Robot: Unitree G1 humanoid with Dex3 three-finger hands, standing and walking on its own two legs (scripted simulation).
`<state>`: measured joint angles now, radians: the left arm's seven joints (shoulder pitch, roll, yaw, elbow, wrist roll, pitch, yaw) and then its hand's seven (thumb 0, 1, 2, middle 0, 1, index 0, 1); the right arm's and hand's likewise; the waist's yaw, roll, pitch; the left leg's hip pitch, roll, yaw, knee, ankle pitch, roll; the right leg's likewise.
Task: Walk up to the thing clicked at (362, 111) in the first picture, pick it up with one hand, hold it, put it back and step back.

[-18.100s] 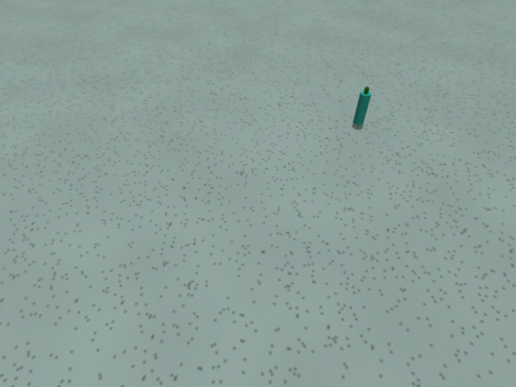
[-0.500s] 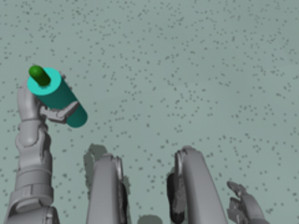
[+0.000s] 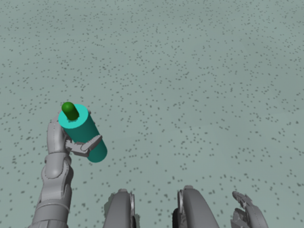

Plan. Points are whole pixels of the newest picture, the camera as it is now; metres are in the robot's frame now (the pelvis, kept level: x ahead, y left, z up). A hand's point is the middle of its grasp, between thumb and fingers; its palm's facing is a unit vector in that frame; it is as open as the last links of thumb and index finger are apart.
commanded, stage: lift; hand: left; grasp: from the side
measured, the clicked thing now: (85, 133) +0.37 +0.19 -0.01
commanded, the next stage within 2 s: hold in 0.96 s
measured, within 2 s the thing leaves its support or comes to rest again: neither
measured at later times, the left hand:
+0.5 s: hand (79, 120) +0.36 +0.18 +0.08, palm faces +0.14 -0.99 -0.04, open 9.6 cm
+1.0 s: hand (76, 111) +0.37 +0.17 +0.11, palm faces +0.16 -0.99 -0.03, open 9.6 cm
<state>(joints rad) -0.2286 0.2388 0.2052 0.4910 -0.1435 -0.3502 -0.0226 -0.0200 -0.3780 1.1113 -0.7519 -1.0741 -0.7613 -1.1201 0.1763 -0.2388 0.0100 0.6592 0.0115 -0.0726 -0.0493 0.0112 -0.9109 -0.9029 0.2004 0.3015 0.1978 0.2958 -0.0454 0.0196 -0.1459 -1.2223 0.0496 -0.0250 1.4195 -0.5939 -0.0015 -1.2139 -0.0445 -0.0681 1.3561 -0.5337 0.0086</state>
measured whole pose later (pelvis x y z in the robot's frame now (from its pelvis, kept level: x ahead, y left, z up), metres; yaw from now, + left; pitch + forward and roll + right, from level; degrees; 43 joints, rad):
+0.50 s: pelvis +0.02 +0.00 +0.07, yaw +1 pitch +14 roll -2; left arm -0.18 0.21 0.15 0.52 -0.14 -0.36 -0.01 -0.02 -0.38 1.11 -0.75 -1.08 -0.76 -1.12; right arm 0.22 -0.22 0.03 0.67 0.00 -0.06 -0.05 0.01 -0.92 -0.90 0.20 0.30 0.20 0.30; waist -0.03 0.01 -0.08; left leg -0.85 0.04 -0.01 1.10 -0.50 -0.01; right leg -0.84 -0.04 -0.07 1.05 -0.44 0.01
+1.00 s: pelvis +0.03 +0.00 +0.09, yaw +1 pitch +9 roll -1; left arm -0.15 0.19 0.15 0.52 -0.14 -0.37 0.00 -0.02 -0.37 1.11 -0.74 -1.09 -0.75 -1.13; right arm 0.23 -0.22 0.01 0.67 -0.02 -0.04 -0.06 0.01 -0.92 -0.90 0.20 0.30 0.20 0.30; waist -0.03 0.01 -0.04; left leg -0.65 0.05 0.01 0.94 -0.45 -0.01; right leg -0.65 -0.03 -0.06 0.89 -0.40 0.01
